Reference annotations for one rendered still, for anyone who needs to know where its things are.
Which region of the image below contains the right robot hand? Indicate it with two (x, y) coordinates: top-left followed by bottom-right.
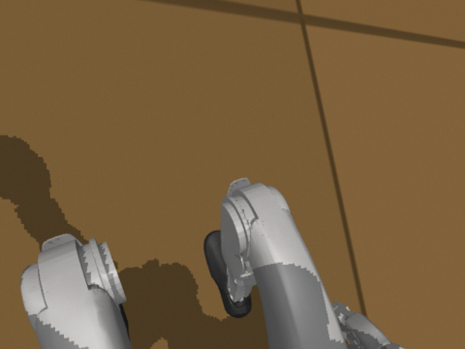
(331, 301), (391, 349)

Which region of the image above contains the right robot foot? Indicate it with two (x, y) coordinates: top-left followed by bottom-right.
(203, 230), (251, 318)

